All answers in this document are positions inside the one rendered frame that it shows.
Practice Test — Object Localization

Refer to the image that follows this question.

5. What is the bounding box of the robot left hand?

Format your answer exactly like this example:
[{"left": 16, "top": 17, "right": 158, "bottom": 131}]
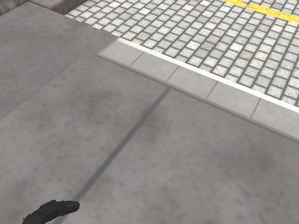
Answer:
[{"left": 22, "top": 200, "right": 80, "bottom": 224}]

